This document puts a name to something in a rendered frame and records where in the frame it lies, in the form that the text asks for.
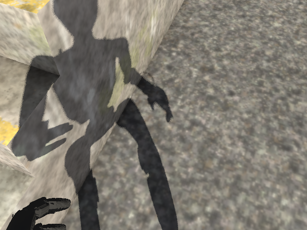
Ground stairs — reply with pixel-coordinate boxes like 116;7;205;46
0;0;184;230

